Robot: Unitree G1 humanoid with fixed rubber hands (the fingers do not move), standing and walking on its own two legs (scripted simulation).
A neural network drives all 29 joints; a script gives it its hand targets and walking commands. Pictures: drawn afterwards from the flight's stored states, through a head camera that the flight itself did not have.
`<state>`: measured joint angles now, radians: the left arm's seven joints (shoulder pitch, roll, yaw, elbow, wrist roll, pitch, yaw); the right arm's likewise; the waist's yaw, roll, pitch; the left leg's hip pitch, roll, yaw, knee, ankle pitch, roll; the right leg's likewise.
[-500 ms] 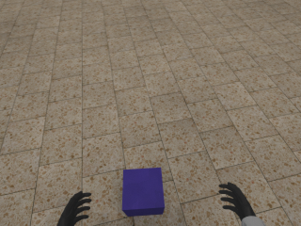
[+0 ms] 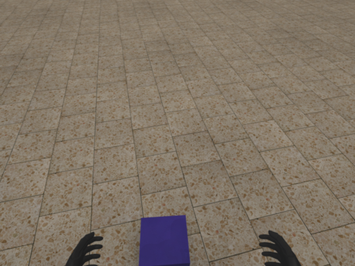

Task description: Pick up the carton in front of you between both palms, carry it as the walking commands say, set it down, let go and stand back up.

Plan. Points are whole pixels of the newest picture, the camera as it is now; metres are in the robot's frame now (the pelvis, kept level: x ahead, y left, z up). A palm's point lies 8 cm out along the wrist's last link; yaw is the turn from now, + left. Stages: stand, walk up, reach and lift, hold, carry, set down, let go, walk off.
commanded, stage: stand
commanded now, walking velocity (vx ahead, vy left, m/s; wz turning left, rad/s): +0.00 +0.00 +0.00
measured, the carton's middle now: (165, 247) +0.36 +0.07 -0.65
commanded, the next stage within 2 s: none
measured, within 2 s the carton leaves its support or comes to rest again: neither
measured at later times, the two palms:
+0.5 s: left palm out of the picture +0.13 +0.30 -0.10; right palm out of the picture +0.13 -0.27 -0.08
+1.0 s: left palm out of the picture +0.10 +0.31 -0.10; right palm out of the picture +0.09 -0.29 -0.09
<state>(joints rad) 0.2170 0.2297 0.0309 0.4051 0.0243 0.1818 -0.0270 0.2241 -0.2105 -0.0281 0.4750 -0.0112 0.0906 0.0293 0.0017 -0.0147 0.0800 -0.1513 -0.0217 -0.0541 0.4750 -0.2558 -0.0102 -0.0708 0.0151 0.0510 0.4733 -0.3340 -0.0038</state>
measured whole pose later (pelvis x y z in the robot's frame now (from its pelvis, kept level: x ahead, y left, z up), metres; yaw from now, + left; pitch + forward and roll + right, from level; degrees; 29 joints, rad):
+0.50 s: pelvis +0.01 +0.02 +0.00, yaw -1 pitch -1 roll +0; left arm 0.21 0.35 0.04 0.74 0.04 0.01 0.02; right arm 0.15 -0.33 -0.03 0.81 -0.04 0.00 -0.02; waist 0.00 -0.03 0.01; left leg -0.21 -0.03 -0.03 0.50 -0.28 0.02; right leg -0.12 0.01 0.07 0.46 -0.33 0.02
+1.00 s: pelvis -0.01 +0.02 +0.01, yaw -1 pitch -2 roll +0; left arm 0.19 0.37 0.01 0.89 0.03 0.00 0.02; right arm 0.13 -0.36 -0.01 0.95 -0.02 -0.01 -0.02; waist 0.00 -0.02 0.02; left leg -0.16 -0.02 -0.03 0.42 -0.22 0.01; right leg -0.08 0.01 0.08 0.39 -0.27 0.02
